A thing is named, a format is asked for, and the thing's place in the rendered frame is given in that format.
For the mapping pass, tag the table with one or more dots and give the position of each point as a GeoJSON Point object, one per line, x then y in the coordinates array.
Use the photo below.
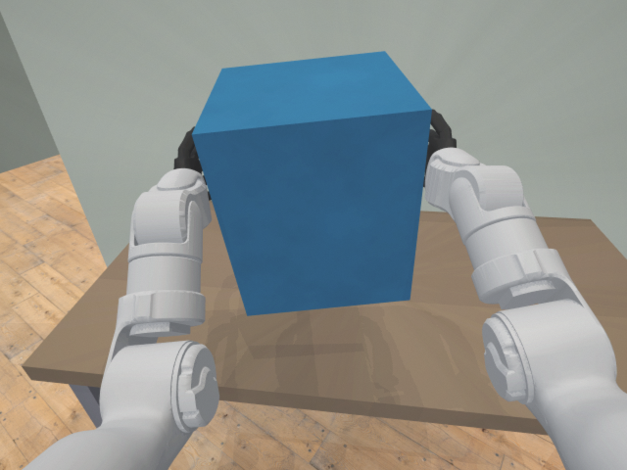
{"type": "Point", "coordinates": [418, 360]}

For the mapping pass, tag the robot left hand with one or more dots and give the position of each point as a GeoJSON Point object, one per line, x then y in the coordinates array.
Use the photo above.
{"type": "Point", "coordinates": [187, 156]}

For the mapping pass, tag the carton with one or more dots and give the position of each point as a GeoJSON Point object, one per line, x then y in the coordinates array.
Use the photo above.
{"type": "Point", "coordinates": [315, 169]}

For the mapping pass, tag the right robot upper arm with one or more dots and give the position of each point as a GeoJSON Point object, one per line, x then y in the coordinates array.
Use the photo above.
{"type": "Point", "coordinates": [553, 358]}

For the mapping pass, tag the robot right forearm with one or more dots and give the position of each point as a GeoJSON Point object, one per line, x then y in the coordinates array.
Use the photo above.
{"type": "Point", "coordinates": [512, 263]}

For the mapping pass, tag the left robot upper arm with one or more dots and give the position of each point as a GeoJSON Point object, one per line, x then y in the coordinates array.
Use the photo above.
{"type": "Point", "coordinates": [154, 397]}

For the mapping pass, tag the robot right hand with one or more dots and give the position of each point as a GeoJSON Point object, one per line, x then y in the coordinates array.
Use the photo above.
{"type": "Point", "coordinates": [439, 138]}

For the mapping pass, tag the robot left forearm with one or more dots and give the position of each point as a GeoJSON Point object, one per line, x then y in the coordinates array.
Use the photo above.
{"type": "Point", "coordinates": [163, 295]}

